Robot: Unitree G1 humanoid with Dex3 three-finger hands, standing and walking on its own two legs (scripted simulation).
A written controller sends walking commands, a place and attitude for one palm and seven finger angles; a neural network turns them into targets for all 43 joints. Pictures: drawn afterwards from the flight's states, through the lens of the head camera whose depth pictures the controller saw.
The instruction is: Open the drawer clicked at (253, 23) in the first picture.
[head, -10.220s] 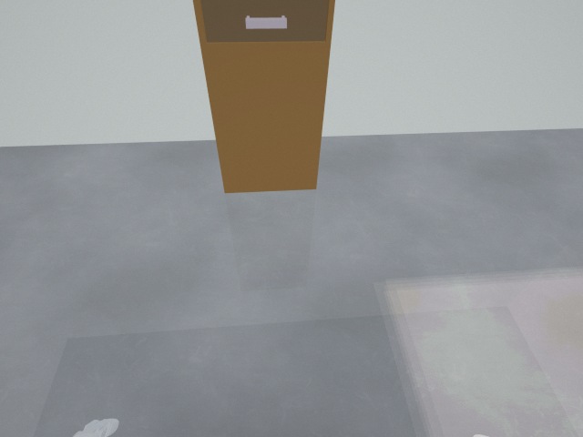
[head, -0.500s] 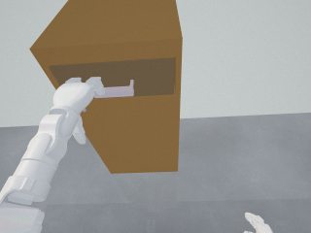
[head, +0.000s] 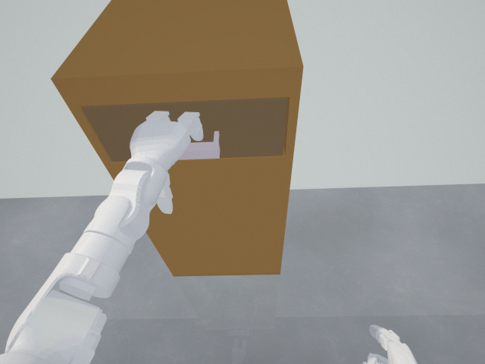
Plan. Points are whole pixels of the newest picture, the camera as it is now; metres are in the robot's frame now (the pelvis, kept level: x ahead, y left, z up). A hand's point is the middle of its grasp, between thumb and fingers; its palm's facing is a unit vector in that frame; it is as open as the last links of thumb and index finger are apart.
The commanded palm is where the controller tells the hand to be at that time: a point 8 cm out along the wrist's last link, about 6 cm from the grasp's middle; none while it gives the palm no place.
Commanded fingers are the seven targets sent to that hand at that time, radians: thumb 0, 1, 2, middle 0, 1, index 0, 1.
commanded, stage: move the hooked fingers above the handle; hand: left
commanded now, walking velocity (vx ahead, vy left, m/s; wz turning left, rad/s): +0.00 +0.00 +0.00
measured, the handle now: (188, 143) +0.53 +0.17 +0.04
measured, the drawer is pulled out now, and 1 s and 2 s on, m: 0.00 0.00 0.00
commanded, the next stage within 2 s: none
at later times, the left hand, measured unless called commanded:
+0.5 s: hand (205, 138) +0.48 +0.11 +0.10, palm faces +0.06 -0.07 -1.00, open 13.8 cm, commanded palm +0.45 +0.15 +0.16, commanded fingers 0.00 -0.50 0.30 -0.30 -1.20 -0.30 -1.20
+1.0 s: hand (203, 142) +0.46 +0.11 +0.11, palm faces +0.06 -0.03 -1.00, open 13.8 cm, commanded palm +0.45 +0.14 +0.16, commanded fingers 0.00 -0.50 0.30 -0.30 -1.20 -0.30 -1.20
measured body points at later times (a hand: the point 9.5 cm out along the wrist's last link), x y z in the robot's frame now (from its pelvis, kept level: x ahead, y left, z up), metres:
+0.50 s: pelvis +0.00 +0.00 -0.01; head +0.06 -0.03 +0.44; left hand +0.48 +0.12 +0.15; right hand +0.07 -0.26 -0.15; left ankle -0.04 +0.09 -0.74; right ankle -0.01 -0.11 -0.74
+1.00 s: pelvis -0.01 -0.03 +0.00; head +0.03 -0.05 +0.44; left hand +0.45 +0.11 +0.17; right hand +0.10 -0.30 -0.13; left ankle -0.04 +0.09 -0.74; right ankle -0.01 -0.11 -0.74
